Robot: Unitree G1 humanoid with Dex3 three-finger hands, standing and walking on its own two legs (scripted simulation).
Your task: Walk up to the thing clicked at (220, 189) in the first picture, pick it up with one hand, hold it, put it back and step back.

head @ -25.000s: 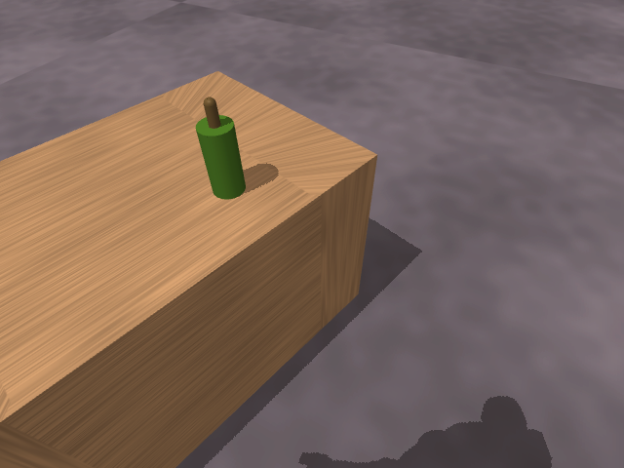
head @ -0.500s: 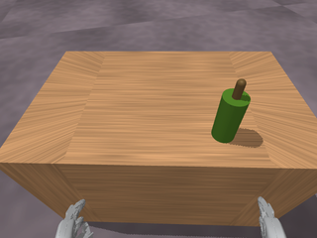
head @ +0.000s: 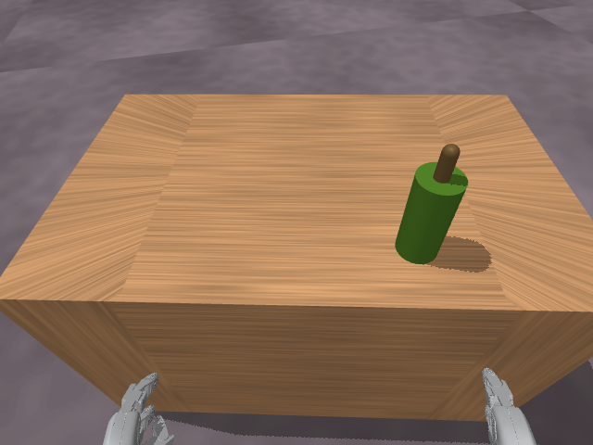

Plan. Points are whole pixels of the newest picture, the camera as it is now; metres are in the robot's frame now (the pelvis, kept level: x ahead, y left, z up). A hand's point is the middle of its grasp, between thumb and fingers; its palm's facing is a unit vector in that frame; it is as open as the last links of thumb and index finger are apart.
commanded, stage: home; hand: right
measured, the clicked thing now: (432, 203) +0.49 -0.20 +0.05
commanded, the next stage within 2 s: stand in 0.82 s
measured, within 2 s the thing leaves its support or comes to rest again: neither
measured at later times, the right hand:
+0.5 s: hand (458, 435) +0.18 -0.18 -0.05, palm faces +0.13 +0.95 -0.27, open 17.3 cm
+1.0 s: hand out of the picture +0.09 -0.26 -0.12, palm faces -0.03 +0.93 -0.36, open 17.1 cm
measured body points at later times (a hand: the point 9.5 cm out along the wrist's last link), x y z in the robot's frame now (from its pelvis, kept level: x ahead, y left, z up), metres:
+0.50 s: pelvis +0.01 +0.00 +0.00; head +0.02 -0.01 +0.45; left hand +0.17 +0.24 -0.07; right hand +0.17 -0.23 -0.03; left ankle +0.03 +0.14 -0.68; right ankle +0.01 -0.13 -0.68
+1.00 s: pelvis +0.02 -0.01 +0.03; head +0.03 -0.01 +0.48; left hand +0.08 +0.30 -0.08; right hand +0.09 -0.31 -0.09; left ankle +0.03 +0.14 -0.68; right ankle +0.01 -0.13 -0.68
